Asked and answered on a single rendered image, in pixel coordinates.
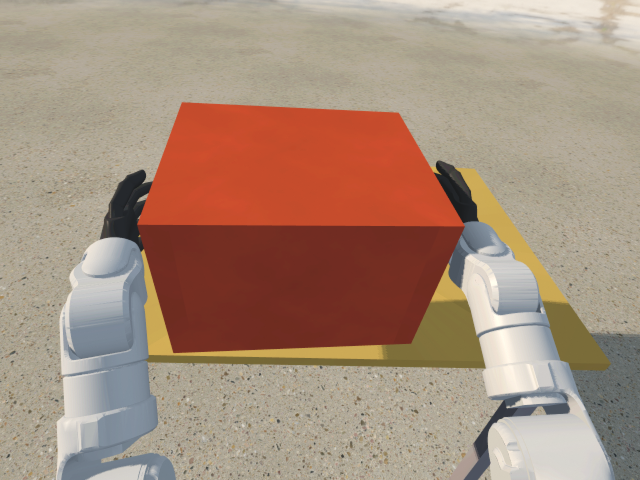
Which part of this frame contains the left robot hand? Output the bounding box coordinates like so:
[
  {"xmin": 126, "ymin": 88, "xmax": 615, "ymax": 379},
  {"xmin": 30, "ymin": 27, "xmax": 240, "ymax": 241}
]
[{"xmin": 100, "ymin": 170, "xmax": 153, "ymax": 252}]

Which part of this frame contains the table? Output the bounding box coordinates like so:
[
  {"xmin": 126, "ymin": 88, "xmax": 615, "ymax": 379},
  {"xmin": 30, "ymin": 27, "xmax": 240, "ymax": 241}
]
[{"xmin": 138, "ymin": 167, "xmax": 611, "ymax": 480}]

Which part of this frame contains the robot right upper arm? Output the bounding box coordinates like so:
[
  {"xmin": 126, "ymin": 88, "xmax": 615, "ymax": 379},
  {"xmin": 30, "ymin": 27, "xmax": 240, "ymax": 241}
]
[{"xmin": 488, "ymin": 413, "xmax": 613, "ymax": 480}]

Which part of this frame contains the right robot hand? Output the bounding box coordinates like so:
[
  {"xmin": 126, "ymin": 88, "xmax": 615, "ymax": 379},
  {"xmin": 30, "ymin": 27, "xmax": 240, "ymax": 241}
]
[{"xmin": 434, "ymin": 160, "xmax": 479, "ymax": 223}]

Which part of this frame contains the left robot forearm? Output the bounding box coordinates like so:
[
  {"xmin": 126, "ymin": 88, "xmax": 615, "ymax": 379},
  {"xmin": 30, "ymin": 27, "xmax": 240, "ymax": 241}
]
[{"xmin": 56, "ymin": 237, "xmax": 158, "ymax": 480}]

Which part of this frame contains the right robot forearm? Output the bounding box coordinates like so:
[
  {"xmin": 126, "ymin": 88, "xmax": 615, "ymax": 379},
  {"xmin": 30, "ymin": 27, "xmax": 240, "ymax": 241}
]
[{"xmin": 448, "ymin": 221, "xmax": 615, "ymax": 480}]

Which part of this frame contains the carton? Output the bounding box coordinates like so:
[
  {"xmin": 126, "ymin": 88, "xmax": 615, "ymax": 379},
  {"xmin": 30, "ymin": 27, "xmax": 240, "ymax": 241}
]
[{"xmin": 137, "ymin": 102, "xmax": 465, "ymax": 353}]

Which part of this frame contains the robot left upper arm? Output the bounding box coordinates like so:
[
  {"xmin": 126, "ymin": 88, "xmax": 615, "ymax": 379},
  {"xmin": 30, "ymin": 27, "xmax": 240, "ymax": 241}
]
[{"xmin": 69, "ymin": 453, "xmax": 176, "ymax": 480}]

